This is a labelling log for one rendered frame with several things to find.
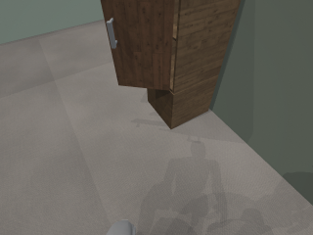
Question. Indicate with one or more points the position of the handle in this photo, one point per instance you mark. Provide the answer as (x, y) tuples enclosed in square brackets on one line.
[(111, 33)]

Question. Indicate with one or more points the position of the left robot thigh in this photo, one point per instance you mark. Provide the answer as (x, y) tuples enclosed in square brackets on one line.
[(122, 227)]

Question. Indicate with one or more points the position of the cupboard door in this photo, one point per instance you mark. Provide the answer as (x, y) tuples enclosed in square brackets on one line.
[(143, 30)]

